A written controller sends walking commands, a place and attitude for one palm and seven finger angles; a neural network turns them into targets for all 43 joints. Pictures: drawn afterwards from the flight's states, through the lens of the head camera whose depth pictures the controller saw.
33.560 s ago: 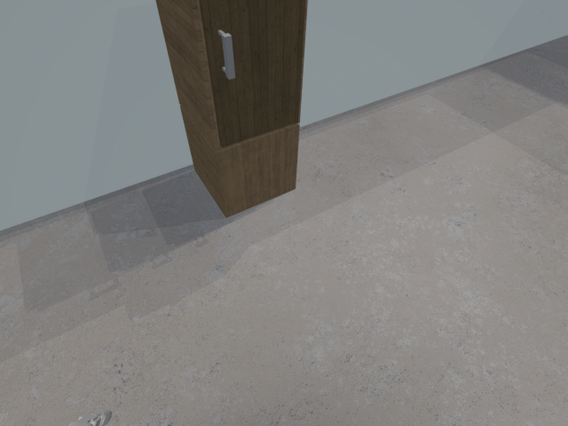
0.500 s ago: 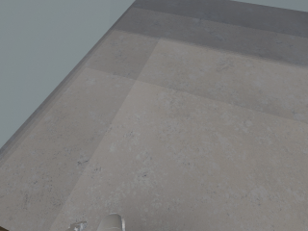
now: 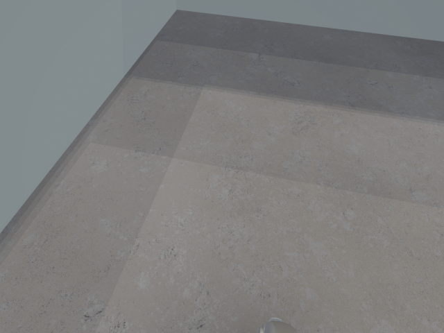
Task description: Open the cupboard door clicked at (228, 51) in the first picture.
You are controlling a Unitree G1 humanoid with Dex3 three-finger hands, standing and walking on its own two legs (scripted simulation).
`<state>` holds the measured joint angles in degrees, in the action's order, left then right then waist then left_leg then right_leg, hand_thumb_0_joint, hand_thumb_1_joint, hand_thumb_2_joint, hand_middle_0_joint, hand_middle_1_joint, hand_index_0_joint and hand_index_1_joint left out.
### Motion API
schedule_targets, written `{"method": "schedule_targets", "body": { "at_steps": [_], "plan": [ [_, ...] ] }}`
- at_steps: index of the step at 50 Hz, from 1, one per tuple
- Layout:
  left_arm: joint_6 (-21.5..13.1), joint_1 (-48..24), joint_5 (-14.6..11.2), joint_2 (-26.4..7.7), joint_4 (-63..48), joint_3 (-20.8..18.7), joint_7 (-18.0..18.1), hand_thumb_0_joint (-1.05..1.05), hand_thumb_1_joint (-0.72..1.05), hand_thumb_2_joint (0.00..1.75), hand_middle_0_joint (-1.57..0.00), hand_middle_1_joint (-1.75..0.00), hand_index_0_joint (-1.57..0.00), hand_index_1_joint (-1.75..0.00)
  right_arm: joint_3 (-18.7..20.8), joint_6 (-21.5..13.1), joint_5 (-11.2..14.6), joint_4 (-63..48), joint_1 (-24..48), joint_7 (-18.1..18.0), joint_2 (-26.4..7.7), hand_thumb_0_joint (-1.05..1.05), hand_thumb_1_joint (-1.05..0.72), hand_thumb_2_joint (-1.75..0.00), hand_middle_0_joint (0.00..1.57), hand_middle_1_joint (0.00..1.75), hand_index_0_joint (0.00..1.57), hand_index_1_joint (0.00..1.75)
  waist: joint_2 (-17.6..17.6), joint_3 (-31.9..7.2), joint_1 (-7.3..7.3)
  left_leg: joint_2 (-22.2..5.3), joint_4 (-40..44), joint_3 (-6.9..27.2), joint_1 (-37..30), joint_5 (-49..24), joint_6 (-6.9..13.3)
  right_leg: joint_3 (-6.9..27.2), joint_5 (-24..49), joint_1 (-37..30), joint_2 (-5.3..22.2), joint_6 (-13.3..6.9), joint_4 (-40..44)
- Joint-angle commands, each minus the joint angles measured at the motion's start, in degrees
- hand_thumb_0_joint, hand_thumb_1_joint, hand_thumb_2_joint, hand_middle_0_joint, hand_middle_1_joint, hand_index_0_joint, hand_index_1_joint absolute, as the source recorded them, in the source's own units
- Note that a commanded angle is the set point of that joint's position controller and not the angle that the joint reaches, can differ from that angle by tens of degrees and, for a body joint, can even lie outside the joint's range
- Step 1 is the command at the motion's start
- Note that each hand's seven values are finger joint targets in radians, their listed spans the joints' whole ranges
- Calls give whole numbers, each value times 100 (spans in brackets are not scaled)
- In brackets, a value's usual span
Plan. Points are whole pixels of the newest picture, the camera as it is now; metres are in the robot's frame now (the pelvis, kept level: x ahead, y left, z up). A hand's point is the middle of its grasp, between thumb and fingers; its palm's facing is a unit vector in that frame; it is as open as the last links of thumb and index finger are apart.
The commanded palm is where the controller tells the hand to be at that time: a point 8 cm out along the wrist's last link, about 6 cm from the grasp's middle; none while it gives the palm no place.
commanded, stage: walk to a spot facing it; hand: left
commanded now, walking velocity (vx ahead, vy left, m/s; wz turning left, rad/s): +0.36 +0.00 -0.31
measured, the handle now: out of the picture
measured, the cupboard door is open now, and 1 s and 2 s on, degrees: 45 45 45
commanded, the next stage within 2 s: turn to face it in 0.22 s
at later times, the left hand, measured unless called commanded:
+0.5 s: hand (170, 279) +0.26 +0.14 -0.20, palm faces +0.02 -0.99 -0.16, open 7.3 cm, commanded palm none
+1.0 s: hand (182, 227) +0.37 +0.13 -0.16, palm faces +0.30 -0.91 -0.27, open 7.4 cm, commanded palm none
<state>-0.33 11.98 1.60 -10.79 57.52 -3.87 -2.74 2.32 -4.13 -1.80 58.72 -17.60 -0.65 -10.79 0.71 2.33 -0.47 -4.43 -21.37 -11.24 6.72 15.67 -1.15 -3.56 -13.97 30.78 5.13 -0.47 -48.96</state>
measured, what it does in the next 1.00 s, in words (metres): walks ahead, turning left: right foot, then left foot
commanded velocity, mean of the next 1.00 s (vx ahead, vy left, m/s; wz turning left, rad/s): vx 0.09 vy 0.00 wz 0.38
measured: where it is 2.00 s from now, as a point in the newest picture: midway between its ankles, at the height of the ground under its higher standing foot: (253, 283)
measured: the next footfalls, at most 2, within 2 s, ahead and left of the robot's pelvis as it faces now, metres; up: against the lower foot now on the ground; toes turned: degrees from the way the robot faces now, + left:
right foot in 0.12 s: +0.18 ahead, -0.14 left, +0.00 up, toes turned -9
left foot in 0.48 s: +0.38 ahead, +0.07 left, +0.00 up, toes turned +6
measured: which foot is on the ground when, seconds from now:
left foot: down 0.00-0.12, up 0.14-0.46, down 0.48-0.82, up 0.84-1.00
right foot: up 0.00-0.10, down 0.12-0.50, up 0.52-0.82, down 0.84-1.00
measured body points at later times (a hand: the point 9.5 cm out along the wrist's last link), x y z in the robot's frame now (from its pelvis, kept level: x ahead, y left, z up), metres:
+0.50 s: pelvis +0.25 -0.03 -0.02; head +0.28 -0.02 +0.43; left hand +0.26 +0.19 -0.19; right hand +0.31 -0.27 -0.16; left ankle +0.34 +0.07 -0.75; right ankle +0.14 -0.13 -0.74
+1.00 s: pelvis +0.34 -0.09 +0.00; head +0.38 -0.09 +0.44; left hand +0.35 +0.17 -0.14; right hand +0.48 -0.33 -0.15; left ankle +0.30 +0.04 -0.68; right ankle +0.35 -0.21 -0.74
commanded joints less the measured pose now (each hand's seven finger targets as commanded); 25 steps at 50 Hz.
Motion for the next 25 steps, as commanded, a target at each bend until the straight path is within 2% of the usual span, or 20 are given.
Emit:
{"method": "schedule_targets", "body": {
  "at_steps": [1,2,3,4,5,6,7,8,9,10,12,14,16,18,20,21,22,23,24,25],
  "plan": [
    [-101,-504,16,-179,-447,-35,-47,0,90,90,-20,-30,-20,-30,178,26,-52,-64,-554,-2,-880,0,-90,-90,20,30,20,30,-762,211,178,-1352,867,426,369,-539,638,-393,271,-720,-155,-51,949],
    [-123,-428,14,-256,-431,-43,-38,0,90,90,-20,-30,-20,-30,182,45,-51,-43,-551,8,-883,0,-90,-90,20,30,20,30,-828,171,114,-1348,632,376,357,-617,576,-458,225,-1020,-222,-98,1152],
    [-132,-159,20,-329,-326,-75,-33,0,90,90,-20,-30,-20,-30,163,66,-42,-22,-512,2,-915,0,-90,-90,20,30,20,30,-783,64,-60,-1258,213,246,366,-1060,494,-607,271,-1484,-371,-161,1370],
    [-171,485,25,-539,-120,-130,-8,0,90,90,-20,-30,-20,-30,149,75,-5,-30,-456,8,-890,0,-90,-90,20,30,20,30,-429,-200,-375,-1013,-775,-8,647,-1615,346,-548,169,-2470,-476,-295,1636],
    [-249,1403,47,-991,153,-260,57,0,90,90,-20,-30,-20,-30,105,54,73,-93,-347,54,-731,0,-90,-90,20,30,20,30,411,-681,-810,-595,-2440,-397,1717,-1377,123,613,-577,-3920,315,-707,2031],
    [-268,2148,-18,-1662,320,-428,154,0,90,90,-20,-30,-20,-30,56,22,164,-354,-233,66,-402,0,-90,-90,20,30,20,30,1952,-1124,-990,191,-4356,-247,3160,1815,-98,3329,-645,-4827,1925,-1402,3110],
    [-246,1918,-111,-1574,303,-378,257,0,90,90,-20,-30,-20,-30,115,43,140,-437,196,49,-635,0,-90,-90,20,30,20,30,1382,-867,-920,-105,-5129,612,3519,1866,-27,3752,-561,-4352,2081,-1620,3490],
    [-235,1412,-97,-1359,169,-317,301,0,90,90,-20,-30,-20,-30,141,24,120,-428,439,39,-554,0,-90,-90,20,30,20,30,1169,-493,-713,-331,-5305,914,3715,1298,-24,3159,-258,-3789,1884,-1548,3447],
    [-245,965,-92,-1027,50,-212,328,0,90,90,-20,-30,-20,-30,130,37,88,-367,386,29,-546,0,-90,-90,20,30,20,30,835,-360,-427,-548,-4968,1084,3444,917,-51,2420,231,-3222,1661,-1387,3410],
    [-289,683,-85,-809,-17,-129,328,0,90,90,-20,-30,-20,-30,111,90,53,-230,251,39,-418,0,-90,-90,20,30,20,30,632,-284,-200,-607,-4538,1014,2954,723,-99,1793,761,-2637,1420,-1222,3444],
    [-368,455,-41,-671,8,-77,325,0,90,90,-20,-30,-20,-30,82,192,46,-39,-137,68,-160,0,-90,-90,20,30,20,30,590,-218,94,-509,-3701,792,2331,577,-164,1077,1406,-2116,1128,-1094,3499],
    [-415,414,-57,-653,50,-59,296,0,90,90,-20,-30,-20,-30,58,241,49,-3,-209,108,-41,0,-90,-90,20,30,20,30,435,-109,191,-384,-3081,633,2172,161,-197,782,1537,-1999,954,-1067,3582],
    [-442,481,-70,-615,142,-50,285,0,90,90,-20,-30,-20,-30,48,230,55,-73,3,133,-15,0,-90,-90,20,30,20,30,482,-8,161,-288,-2457,522,2173,-155,-205,597,1928,-2175,830,-999,3514],
    [-462,528,-75,-674,237,-45,310,0,90,90,-20,-30,-20,-30,37,193,93,-108,131,139,0,0,-90,-90,20,30,20,30,493,-121,136,-167,-1924,507,2039,-333,-126,333,2614,-2562,865,-896,3261],
    [-437,539,-95,-663,311,-26,350,0,90,90,-20,-30,-20,-30,9,163,100,-88,191,119,-30,0,-90,-90,20,30,20,30,482,-144,154,-17,-1413,483,1723,-698,-37,49,2963,-2762,818,-686,2952],
    [-412,532,-105,-635,337,-15,369,0,90,90,-20,-30,-20,-30,15,152,83,-18,89,99,-59,0,-90,-90,20,30,20,30,422,-107,225,75,-1130,437,1387,-985,7,-113,3063,-2694,757,-555,2719],
    [-381,552,-97,-600,363,12,397,0,90,90,-20,-30,-20,-30,43,135,69,102,-221,99,-213,0,-90,-90,20,30,20,30,189,-252,350,102,-801,564,795,-1662,79,-267,3061,-2567,638,-377,2132],
    [-334,673,-111,-544,295,23,417,0,90,90,-20,-30,-20,-30,104,120,30,177,-678,67,-542,0,-90,-90,20,30,20,30,-368,-550,498,-194,-794,1007,8,-3044,315,-506,2405,-2157,398,-127,1229],
    [-281,904,-154,-390,199,33,441,0,90,90,-20,-30,-20,-30,199,144,-23,193,-1002,7,-1008,0,-90,-90,20,30,20,30,-1307,-893,537,-1202,-832,2317,-868,-4487,955,-657,403,-1108,-153,145,136],
    [-251,809,-160,-328,21,79,450,0,90,90,-20,-30,-20,-30,239,210,1,183,-1191,-65,-1214,0,-90,-90,20,30,20,30,-1671,-1039,605,-1933,-328,3350,-869,-4945,1521,-332,-2446,-748,-526,209,-1237]
  ]
}}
